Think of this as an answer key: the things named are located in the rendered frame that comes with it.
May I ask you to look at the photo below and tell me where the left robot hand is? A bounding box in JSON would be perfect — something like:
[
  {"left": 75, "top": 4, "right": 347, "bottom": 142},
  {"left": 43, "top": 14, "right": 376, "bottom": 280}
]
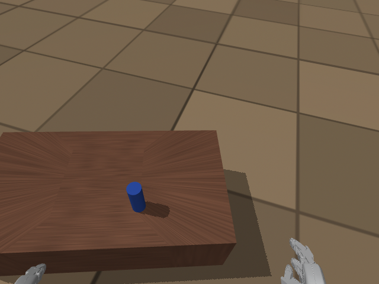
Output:
[{"left": 14, "top": 263, "right": 46, "bottom": 284}]

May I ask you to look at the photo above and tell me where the can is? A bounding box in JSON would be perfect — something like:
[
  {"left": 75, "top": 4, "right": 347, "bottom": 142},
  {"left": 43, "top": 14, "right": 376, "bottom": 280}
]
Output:
[{"left": 126, "top": 182, "right": 146, "bottom": 212}]

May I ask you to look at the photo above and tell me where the right robot hand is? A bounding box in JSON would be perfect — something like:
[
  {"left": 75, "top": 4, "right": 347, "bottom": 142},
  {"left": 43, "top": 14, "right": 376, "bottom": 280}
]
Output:
[{"left": 281, "top": 238, "right": 326, "bottom": 284}]

